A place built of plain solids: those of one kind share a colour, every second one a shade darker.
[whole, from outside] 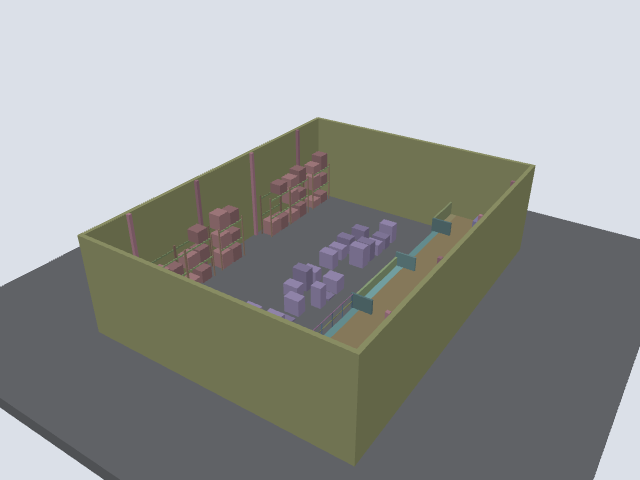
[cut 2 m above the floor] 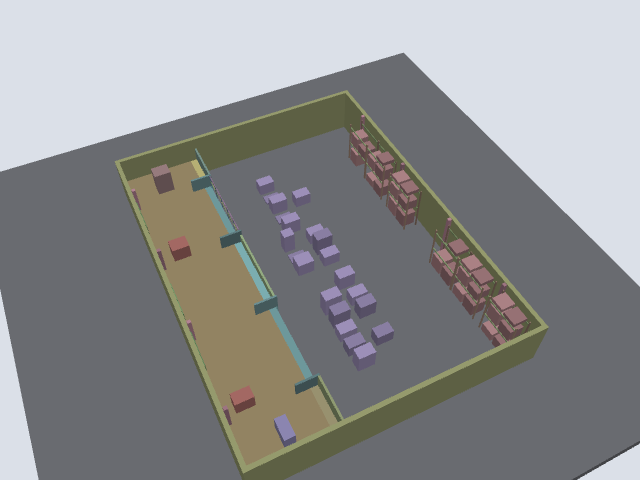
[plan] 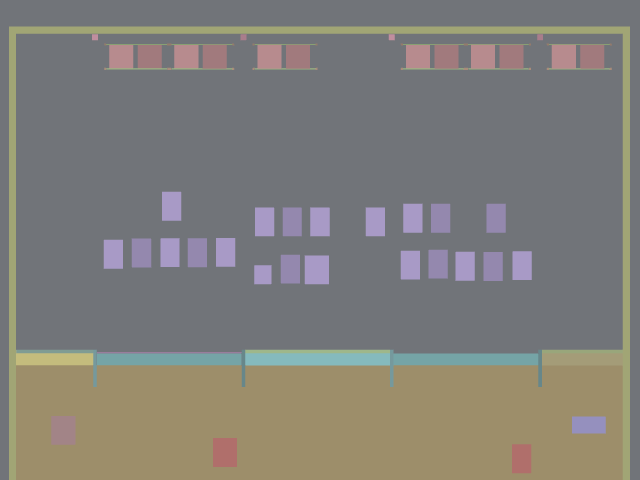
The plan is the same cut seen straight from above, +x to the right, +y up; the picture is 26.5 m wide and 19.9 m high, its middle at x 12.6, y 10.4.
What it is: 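A goods hall 25.1 x 18.9 m, 7.3 m high, with one raised deck 1.60 m over the floor along its south wall; three loading bays of 6 m between partitions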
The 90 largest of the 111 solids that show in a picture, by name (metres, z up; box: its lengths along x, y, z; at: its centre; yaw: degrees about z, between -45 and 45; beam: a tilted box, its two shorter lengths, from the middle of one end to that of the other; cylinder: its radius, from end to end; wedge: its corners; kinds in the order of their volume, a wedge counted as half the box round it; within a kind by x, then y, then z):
{
 "deck_inner_1": {"box": [25.15, 5.21, 1.65], "at": [12.57, 2.6, 0.78]},
 "wall_1": {"box": [0.3, 19.55, 7.35], "at": [-0.15, 9.47, 3.62]},
 "wall_2": {"box": [25.75, 0.3, 7.35], "at": [12.57, -0.15, 3.62]},
 "wall_3": {"box": [25.75, 0.3, 7.35], "at": [12.57, 19.1, 3.62]},
 "wall_4": {"box": [0.3, 19.55, 7.35], "at": [25.3, 9.47, 3.62]},
 "rack_load_1": {"box": [1.0, 1.0, 1.19], "at": [4.36, 18.0, 0.6]},
 "rack_load_2": {"box": [1.0, 1.0, 1.09], "at": [4.36, 18.0, 2.3]},
 "rack_load_3": {"box": [1.0, 1.0, 0.78], "at": [5.54, 18.0, 2.14]},
 "rack_load_4": {"box": [1.0, 1.0, 0.68], "at": [7.06, 18.0, 0.34]},
 "rack_load_5": {"box": [1.0, 1.0, 0.99], "at": [7.06, 18.0, 2.25]},
 "rack_load_6": {"box": [1.0, 1.0, 0.98], "at": [8.24, 18.0, 0.49]},
 "rack_load_7": {"box": [1.0, 1.0, 0.99], "at": [8.24, 18.0, 2.25]},
 "rack_load_8": {"box": [1.0, 1.0, 0.94], "at": [8.24, 18.0, 3.77]},
 "rack_load_9": {"box": [1.0, 1.0, 1.29], "at": [10.51, 18.0, 0.65]},
 "rack_load_10": {"box": [1.0, 1.0, 1.09], "at": [10.51, 18.0, 2.3]},
 "rack_load_11": {"box": [1.0, 1.0, 1.24], "at": [10.51, 18.0, 3.92]},
 "rack_load_12": {"box": [1.0, 1.0, 1.19], "at": [11.69, 18.0, 0.6]},
 "rack_load_13": {"box": [1.0, 1.0, 0.79], "at": [11.69, 18.0, 2.15]},
 "rack_load_14": {"box": [1.0, 1.0, 0.99], "at": [11.69, 18.0, 3.8]},
 "rack_load_15": {"box": [1.0, 1.0, 1.24], "at": [16.66, 18.0, 0.62]},
 "rack_load_16": {"box": [1.0, 1.0, 1.12], "at": [17.84, 18.0, 0.56]},
 "rack_load_17": {"box": [1.0, 1.0, 0.84], "at": [17.84, 18.0, 3.72]},
 "rack_load_18": {"box": [1.0, 1.0, 0.89], "at": [19.36, 18.0, 0.45]},
 "rack_load_19": {"box": [1.0, 1.0, 1.14], "at": [19.36, 18.0, 2.32]},
 "rack_load_20": {"box": [1.0, 1.0, 0.79], "at": [19.36, 18.0, 3.7]},
 "rack_load_21": {"box": [1.0, 1.0, 1.12], "at": [20.54, 18.0, 0.56]},
 "rack_load_22": {"box": [1.0, 1.0, 0.74], "at": [20.54, 18.0, 2.12]},
 "rack_load_23": {"box": [1.0, 1.0, 1.14], "at": [20.54, 18.0, 3.87]},
 "rack_load_24": {"box": [1.0, 1.0, 0.69], "at": [22.71, 18.0, 0.35]},
 "rack_load_25": {"box": [1.0, 1.0, 1.24], "at": [22.71, 18.0, 2.37]},
 "rack_load_26": {"box": [1.0, 1.0, 0.74], "at": [22.71, 18.0, 3.67]},
 "rack_load_27": {"box": [1.0, 1.0, 0.84], "at": [23.89, 18.0, 0.42]},
 "rack_load_28": {"box": [1.0, 1.0, 0.92], "at": [23.89, 18.0, 2.21]},
 "rack_load_29": {"box": [1.0, 1.0, 1.29], "at": [23.89, 18.0, 3.95]},
 "below_1": {"box": [0.8, 1.2, 0.98], "at": [4.03, 9.81, 0.49]},
 "below_2": {"box": [0.8, 1.2, 0.14], "at": [5.2, 9.86, 0.07]},
 "below_3": {"box": [0.8, 1.2, 1.2], "at": [6.38, 9.88, 0.6]},
 "below_4": {"box": [0.8, 1.2, 0.98], "at": [6.45, 11.8, 0.49]},
 "below_5": {"box": [0.8, 1.2, 0.14], "at": [7.52, 9.87, 0.07]},
 "below_6": {"box": [0.8, 1.2, 1.25], "at": [8.69, 9.89, 0.62]},
 "below_7": {"box": [0.72, 0.8, 1.67], "at": [10.23, 8.96, 0.83]},
 "below_8": {"box": [0.8, 1.2, 0.94], "at": [10.3, 11.15, 0.47]},
 "below_9": {"box": [0.8, 1.2, 0.14], "at": [11.37, 9.19, 0.07]},
 "below_10": {"box": [0.8, 1.2, 1.67], "at": [11.45, 11.15, 0.83]},
 "below_11": {"box": [1.0, 1.2, 1.12], "at": [12.47, 9.16, 0.56]},
 "below_12": {"box": [0.8, 1.2, 0.99], "at": [12.6, 11.15, 0.5]},
 "below_13": {"box": [0.8, 1.2, 1.29], "at": [14.9, 11.15, 0.65]},
 "below_14": {"box": [0.8, 1.2, 1.7], "at": [16.35, 9.36, 0.85]},
 "below_15": {"box": [0.8, 1.2, 0.98], "at": [16.45, 11.3, 0.49]},
 "below_16": {"box": [0.8, 1.2, 1.53], "at": [17.5, 9.4, 0.77]},
 "below_17": {"box": [0.8, 1.2, 1.29], "at": [17.6, 11.3, 0.65]},
 "below_18": {"box": [0.8, 1.2, 0.95], "at": [18.62, 9.31, 0.47]},
 "below_19": {"box": [0.8, 1.2, 0.98], "at": [19.78, 9.3, 0.49]},
 "below_20": {"box": [0.8, 1.2, 0.99], "at": [19.9, 11.3, 0.5]},
 "below_21": {"box": [0.8, 1.2, 1.53], "at": [20.98, 9.34, 0.77]},
 "strip_1": {"box": [6.0, 0.5, 1.65], "at": [6.35, 5.45, 0.78]},
 "strip_2": {"box": [6.0, 0.65, 1.65], "at": [12.5, 5.53, 0.78]},
 "strip_3": {"box": [6.0, 0.5, 1.65], "at": [18.65, 5.45, 0.78]},
 "column_1": {"box": [0.25, 0.25, 7.3], "at": [3.27, 0.14, 3.65]},
 "column_2": {"box": [0.25, 0.25, 7.3], "at": [3.27, 18.8, 3.65]},
 "column_3": {"box": [0.25, 0.25, 7.3], "at": [9.43, 0.14, 3.65]},
 "column_4": {"box": [0.25, 0.25, 7.3], "at": [9.43, 18.8, 3.65]},
 "column_5": {"box": [0.25, 0.25, 7.3], "at": [15.57, 0.14, 3.65]},
 "column_6": {"box": [0.25, 0.25, 7.3], "at": [15.57, 18.8, 3.65]},
 "column_7": {"box": [0.25, 0.25, 7.3], "at": [21.73, 0.14, 3.65]},
 "column_8": {"box": [0.25, 0.25, 7.3], "at": [21.73, 18.8, 3.65]},
 "strip_ende_1": {"box": [3.35, 0.65, 1.65], "at": [23.48, 5.53, 0.78]},
 "strip_endw_1": {"box": [3.2, 0.65, 1.65], "at": [1.6, 5.53, 0.78]},
 "back_1": {"box": [1.0, 1.2, 1.1], "at": [8.66, 1.59, 2.15]},
 "back_2": {"box": [0.8, 1.2, 1.05], "at": [20.96, 1.33, 2.12]},
 "endw_1": {"box": [1.0, 1.2, 1.8], "at": [1.96, 2.51, 2.5]},
 "ende_1": {"box": [1.4, 0.7, 1.05], "at": [23.75, 2.73, 2.12]},
 "screen_1": {"box": [0.15, 1.55, 1.1], "at": [3.27, 5.08, 2.15]},
 "screen_2": {"box": [0.15, 1.55, 1.1], "at": [9.43, 5.08, 2.15]},
 "screen_3": {"box": [0.15, 1.55, 1.1], "at": [15.57, 5.08, 2.15]},
 "screen_4": {"box": [0.15, 1.55, 1.1], "at": [21.73, 5.08, 2.15]},
 "guard_face_1": {"box": [6.0, 0.15, 0.7], "at": [12.5, 5.78, 1.95]},
 "end_face_ende_1": {"box": [3.35, 0.15, 1.1], "at": [23.48, 5.78, 2.15]},
 "end_face_endw_1": {"box": [3.2, 0.15, 1.1], "at": [1.6, 5.78, 2.15]},
 "rack_1": {"box": [0.09, 0.09, 3.55], "at": [3.69, 17.5, 1.77]},
 "rack_2": {"box": [0.09, 0.09, 3.55], "at": [6.3, 17.5, 1.77]},
 "rack_3": {"box": [0.09, 0.09, 3.55], "at": [6.39, 17.5, 1.77]},
 "rack_4": {"box": [0.09, 0.09, 3.55], "at": [9.01, 17.5, 1.77]},
 "rack_5": {"box": [0.09, 0.09, 3.55], "at": [9.85, 17.5, 1.77]},
 "rack_6": {"box": [0.09, 0.09, 3.55], "at": [9.85, 18.5, 1.77]},
 "rack_7": {"box": [0.09, 0.09, 3.55], "at": [12.46, 17.5, 1.77]},
 "rack_8": {"box": [0.09, 0.09, 3.55], "at": [12.46, 18.5, 1.77]},
 "rack_9": {"box": [0.09, 0.09, 3.55], "at": [15.99, 17.5, 1.77]},
 "rack_10": {"box": [0.09, 0.09, 3.55], "at": [15.99, 18.5, 1.77]},
 "rack_11": {"box": [0.09, 0.09, 3.55], "at": [18.61, 17.5, 1.77]}
}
